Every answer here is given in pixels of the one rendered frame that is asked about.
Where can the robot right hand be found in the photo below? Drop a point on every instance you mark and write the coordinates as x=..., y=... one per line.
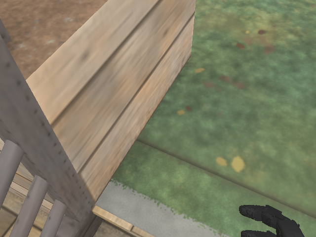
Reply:
x=272, y=217

